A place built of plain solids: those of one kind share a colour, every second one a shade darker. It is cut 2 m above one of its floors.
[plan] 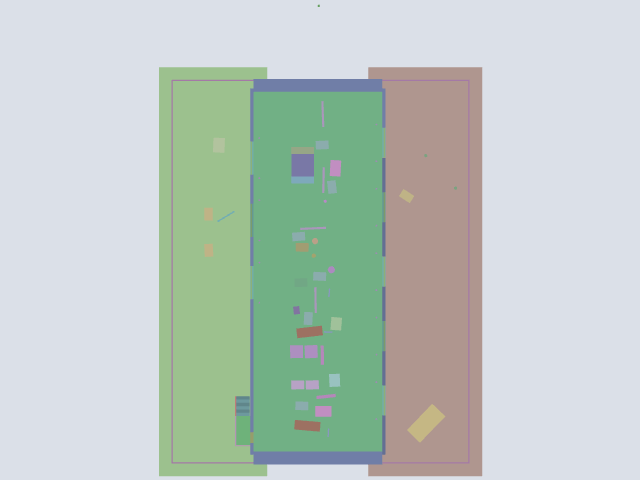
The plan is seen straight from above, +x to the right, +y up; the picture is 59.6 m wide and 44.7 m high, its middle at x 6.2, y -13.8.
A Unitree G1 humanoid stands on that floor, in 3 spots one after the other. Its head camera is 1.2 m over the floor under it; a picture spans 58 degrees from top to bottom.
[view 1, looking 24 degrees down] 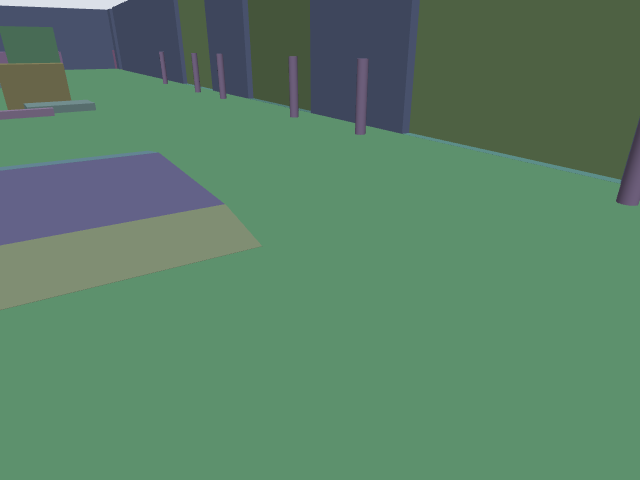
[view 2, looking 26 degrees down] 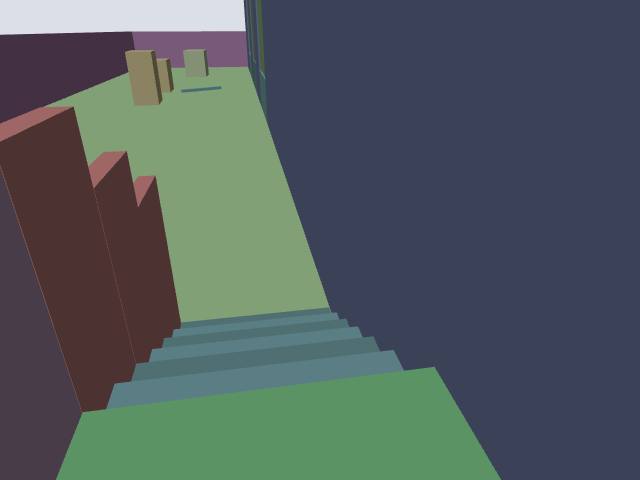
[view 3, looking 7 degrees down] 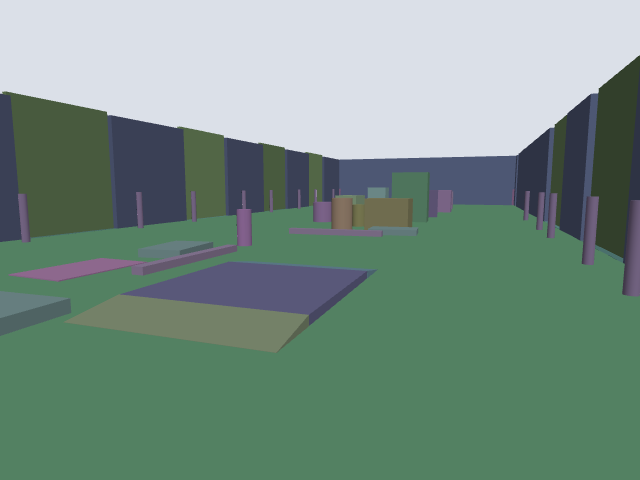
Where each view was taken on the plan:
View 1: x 4.58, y -2.73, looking -122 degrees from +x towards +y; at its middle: floor_hall_floorboards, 2.95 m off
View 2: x -0.97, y -31.42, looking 80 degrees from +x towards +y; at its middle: wall_brick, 4.33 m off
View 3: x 2.20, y -2.40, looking -70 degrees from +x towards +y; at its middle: floor_hall_floorboards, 9.85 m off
